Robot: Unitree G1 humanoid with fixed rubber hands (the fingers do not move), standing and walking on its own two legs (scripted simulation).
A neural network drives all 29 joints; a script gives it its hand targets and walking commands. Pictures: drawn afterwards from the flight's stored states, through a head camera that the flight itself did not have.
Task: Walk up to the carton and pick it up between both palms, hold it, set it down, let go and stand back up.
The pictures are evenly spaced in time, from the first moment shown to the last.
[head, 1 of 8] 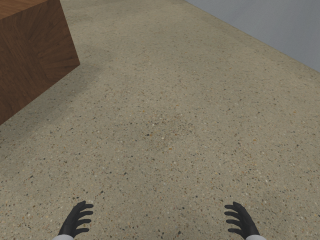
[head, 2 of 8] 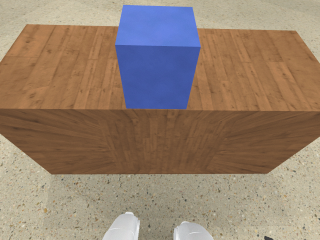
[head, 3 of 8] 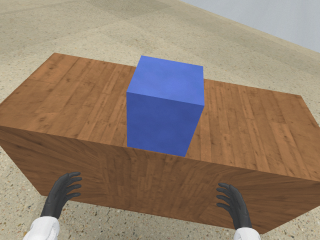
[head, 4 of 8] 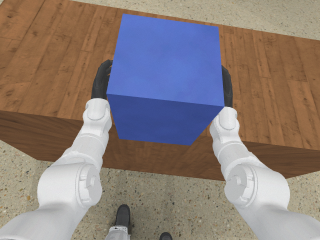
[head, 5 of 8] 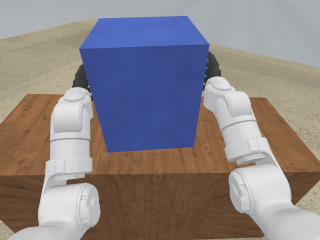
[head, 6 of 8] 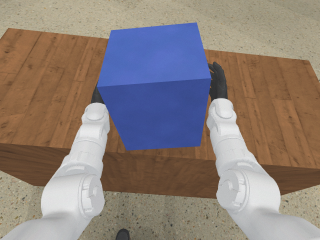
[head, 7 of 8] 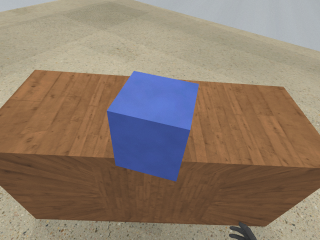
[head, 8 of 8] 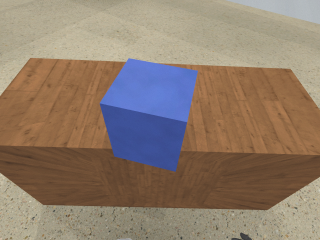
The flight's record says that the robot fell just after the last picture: no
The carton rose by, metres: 0.32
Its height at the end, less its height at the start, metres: +0.00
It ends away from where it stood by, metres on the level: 0.06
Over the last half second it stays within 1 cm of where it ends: yes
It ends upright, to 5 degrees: yes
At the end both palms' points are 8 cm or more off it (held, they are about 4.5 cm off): yes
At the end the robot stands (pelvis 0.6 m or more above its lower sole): yes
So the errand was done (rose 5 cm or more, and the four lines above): yes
